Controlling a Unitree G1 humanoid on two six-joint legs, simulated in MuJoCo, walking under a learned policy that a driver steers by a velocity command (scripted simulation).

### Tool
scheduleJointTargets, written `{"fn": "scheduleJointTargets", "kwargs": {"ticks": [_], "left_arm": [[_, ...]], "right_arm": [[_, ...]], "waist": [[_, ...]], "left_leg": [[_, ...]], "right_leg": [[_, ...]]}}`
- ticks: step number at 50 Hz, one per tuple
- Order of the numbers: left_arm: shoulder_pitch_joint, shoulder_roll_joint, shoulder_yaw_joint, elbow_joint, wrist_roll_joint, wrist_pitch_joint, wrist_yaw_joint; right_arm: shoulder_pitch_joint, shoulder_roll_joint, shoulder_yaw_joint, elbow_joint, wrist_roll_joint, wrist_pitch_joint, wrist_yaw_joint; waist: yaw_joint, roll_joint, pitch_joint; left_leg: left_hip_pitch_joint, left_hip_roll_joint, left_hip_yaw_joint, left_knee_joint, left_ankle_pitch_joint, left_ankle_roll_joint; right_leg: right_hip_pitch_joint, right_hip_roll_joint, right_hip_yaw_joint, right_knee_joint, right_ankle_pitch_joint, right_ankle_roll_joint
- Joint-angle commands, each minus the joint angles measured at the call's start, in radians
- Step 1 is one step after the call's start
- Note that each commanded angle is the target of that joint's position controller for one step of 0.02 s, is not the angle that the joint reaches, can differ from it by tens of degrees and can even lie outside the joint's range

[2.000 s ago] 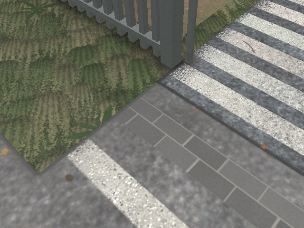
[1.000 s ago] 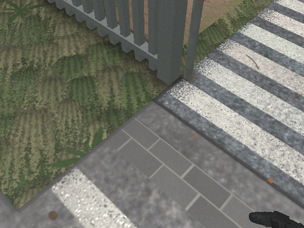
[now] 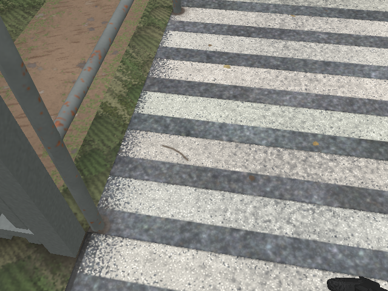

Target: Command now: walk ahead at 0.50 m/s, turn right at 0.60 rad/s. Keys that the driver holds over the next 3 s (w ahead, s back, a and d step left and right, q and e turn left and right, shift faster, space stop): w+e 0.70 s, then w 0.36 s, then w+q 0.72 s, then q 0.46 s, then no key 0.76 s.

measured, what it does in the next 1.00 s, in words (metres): walks ahead, turning right: left foot, then right foot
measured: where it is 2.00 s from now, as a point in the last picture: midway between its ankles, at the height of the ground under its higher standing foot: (314, 159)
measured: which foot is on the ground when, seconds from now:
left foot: up 0.00-0.06, down 0.08-0.62, up 0.64-1.00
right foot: down 0.00-0.08, up 0.10-0.58, down 0.60-1.00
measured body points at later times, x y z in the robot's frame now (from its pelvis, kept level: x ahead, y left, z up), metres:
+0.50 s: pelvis +0.26 +0.01 +0.00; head +0.29 +0.00 +0.45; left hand +0.53 +0.16 -0.09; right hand +0.16 -0.25 -0.13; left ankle +0.18 +0.13 -0.74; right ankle +0.37 -0.15 -0.69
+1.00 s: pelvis +0.50 -0.13 +0.01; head +0.52 -0.16 +0.45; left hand +0.63 +0.11 -0.12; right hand +0.52 -0.43 -0.11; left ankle +0.72 -0.08 -0.68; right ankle +0.39 -0.14 -0.74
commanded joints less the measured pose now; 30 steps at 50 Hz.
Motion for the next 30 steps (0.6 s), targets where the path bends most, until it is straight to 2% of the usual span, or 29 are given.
{"fn": "scheduleJointTargets", "kwargs": {"ticks": [1,2,3,4,5,6,7,8,10,11,12,14,19,22,25,27,28,29,30], "left_arm": [[-0.024,0.184,0.04,-0.062,0.007,-0.008,0.015],[-0.054,0.196,0.042,-0.072,0.007,-0.012,0.011],[-0.074,0.193,0.041,-0.069,0.001,-0.021,-0.002],[-0.065,0.124,0.022,-0.096,-0.008,-0.031,-0.01],[0.063,0.032,0.003,-0.121,-0.034,-0.025,-0.008],[0.056,0.116,0.009,-0.09,0.005,-0.008,0.001],[-0.014,0.131,0.014,-0.089,0.014,-0.001,-0.008],[-0.054,0.116,0.011,-0.092,0.015,0.001,-0.016],[-0.07,0.098,0.009,-0.095,0.034,0.02,-0.035],[-0.067,0.079,0.003,-0.099,0.025,0.03,-0.04],[-0.091,0.074,0.002,-0.111,0.02,0.035,-0.045],[-0.155,0.068,-0.001,-0.141,0.022,0.045,-0.058],[-0.324,0.036,-0.019,-0.204,0.019,0.041,-0.075],[-0.426,0.021,-0.032,-0.24,0.021,0.036,-0.088],[-0.476,0.032,-0.031,-0.265,0.029,0.038,-0.09],[-0.456,0.045,-0.025,-0.266,0.036,0.039,-0.082],[-0.402,0.057,-0.017,-0.253,0.038,0.037,-0.075],[-0.288,0.075,-0.005,-0.221,0.04,0.029,-0.066],[-0.111,0.113,0.017,-0.162,0.048,0.021,-0.051]], "right_arm": [[-0.025,-0.123,-0.028,-0.085,0.008,-0.034,-0.007],[0.077,-0.146,-0.038,-0.055,0.009,-0.04,-0.016],[0.226,-0.165,-0.05,-0.015,0.001,-0.052,-0.027],[0.391,-0.244,-0.069,-0.009,-0.02,-0.059,-0.048],[0.374,-0.328,-0.086,-0.019,-0.039,-0.049,-0.05],[0.314,-0.254,-0.08,-0.021,-0.02,-0.037,-0.044],[0.247,-0.163,-0.059,-0.033,-0.009,-0.035,-0.041],[0.207,-0.114,-0.045,-0.023,-0.008,-0.036,-0.039],[0.225,-0.093,-0.037,0.007,-0.001,-0.047,-0.042],[0.241,-0.086,-0.036,0.018,0.008,-0.061,-0.035],[0.247,-0.095,-0.038,0.026,0.013,-0.071,-0.031],[0.263,-0.111,-0.045,0.037,0.02,-0.082,-0.024],[0.313,-0.113,-0.049,0.071,0.014,-0.078,-0.024],[0.342,-0.136,-0.055,0.086,0.015,-0.075,-0.029],[0.385,-0.159,-0.061,0.109,0.014,-0.06,-0.038],[0.397,-0.184,-0.065,0.122,0.013,-0.044,-0.044],[0.401,-0.201,-0.068,0.127,0.012,-0.035,-0.046],[0.398,-0.211,-0.069,0.125,0.014,-0.025,-0.047],[0.386,-0.206,-0.065,0.11,0.014,-0.02,-0.046]], "waist": [[-0.066,-0.126,-0.005],[-0.111,-0.121,-0.05],[-0.187,-0.072,-0.128],[-0.245,0.032,-0.282],[-0.158,0.259,-0.367],[-0.13,0.136,-0.274],[-0.123,0.026,-0.138],[-0.114,-0.004,-0.066],[-0.1,0.07,-0.033],[-0.092,0.091,-0.043],[-0.09,0.085,-0.041],[-0.088,0.074,-0.035],[-0.114,0.056,0.01],[-0.138,0.054,0.03],[-0.15,0.051,0.043],[-0.133,0.064,0.017],[-0.106,0.07,-0.024],[-0.057,0.06,-0.092],[0.022,0.004,-0.195]], "left_leg": [[0.129,-0.045,0.001,-0.105,-0.059,0.035],[0.285,-0.078,0.016,-0.124,-0.1,0.052],[0.496,-0.059,0.011,-0.187,-0.062,0.08],[0.745,0.158,-0.206,-0.223,-0.29,0.126],[0.929,0.415,-0.679,-0.343,-0.348,0.235],[0.81,0.4,-0.752,-0.378,-0.49,0.244],[0.665,0.35,-0.576,-0.399,-0.486,0.22],[0.567,0.291,-0.416,-0.417,-0.347,0.195],[0.487,0.22,-0.222,-0.444,-0.15,0.16],[0.479,0.211,-0.175,-0.444,-0.053,0.164],[0.475,0.203,-0.13,-0.46,-0.001,0.168],[0.491,0.215,-0.065,-0.483,0.055,0.181],[0.517,0.184,0.1,-0.499,0.14,0.172],[0.535,0.192,0.163,-0.495,0.163,0.159],[0.624,0.222,0.2,-0.451,0.261,0.145],[0.68,0.23,0.24,-0.336,0.535,0.132],[0.698,0.232,0.256,-0.222,0.685,0.128],[0.677,0.226,0.272,-0.048,0.735,0.123],[0.543,0.203,0.29,0.203,0.588,0.094]], "right_leg": [[-0.026,-0.276,0.198,0.053,0.656,-0.07],[-0.066,-0.253,0.191,0.141,0.755,-0.048],[-0.132,-0.187,0.147,0.331,0.764,-0.022],[-0.272,-0.116,0.082,0.612,0.494,0.006],[-0.574,0.041,-0.02,0.87,-0.236,0.037],[-0.66,-0.06,-0.022,0.964,-0.192,0.029],[-0.653,-0.106,-0.035,0.946,-0.091,0.034],[-0.631,-0.137,-0.048,0.895,-0.029,0.038],[-0.591,-0.172,-0.066,0.847,0.007,0.053],[-0.576,-0.173,-0.081,0.852,0.027,0.052],[-0.591,-0.181,-0.087,0.847,0.053,0.053],[-0.65,-0.196,-0.102,0.838,0.102,0.065],[-0.707,-0.21,-0.153,0.625,0.271,0.085],[-0.644,-0.206,-0.215,0.451,0.315,0.066],[-0.615,-0.187,-0.261,0.354,0.233,0.031],[-0.541,-0.134,-0.298,0.312,0.125,-0.006],[-0.468,-0.095,-0.312,0.294,0.074,-0.029],[-0.336,-0.052,-0.314,0.25,0.061,-0.057],[-0.089,-0.055,-0.26,0.189,0.083,-0.092]]}}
